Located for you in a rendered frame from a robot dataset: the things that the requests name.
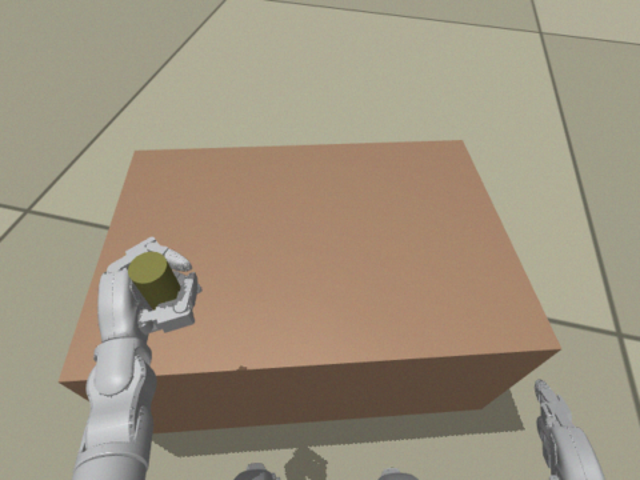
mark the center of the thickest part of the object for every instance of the left robot hand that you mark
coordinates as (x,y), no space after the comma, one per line
(122,309)

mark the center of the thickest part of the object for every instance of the right robot hand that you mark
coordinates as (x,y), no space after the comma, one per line
(566,449)

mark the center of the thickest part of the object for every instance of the can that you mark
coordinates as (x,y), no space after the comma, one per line
(154,278)

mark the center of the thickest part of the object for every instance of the left robot arm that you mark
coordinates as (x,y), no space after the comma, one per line
(117,439)

